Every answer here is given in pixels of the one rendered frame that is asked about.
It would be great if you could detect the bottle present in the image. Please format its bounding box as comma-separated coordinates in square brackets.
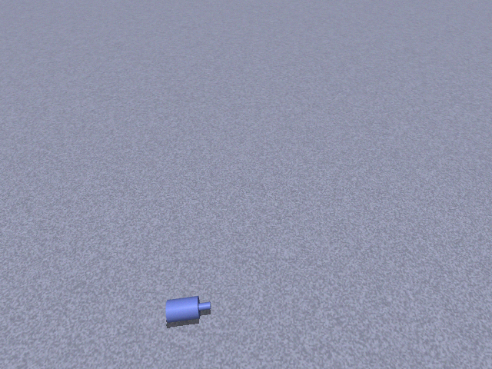
[165, 296, 211, 323]

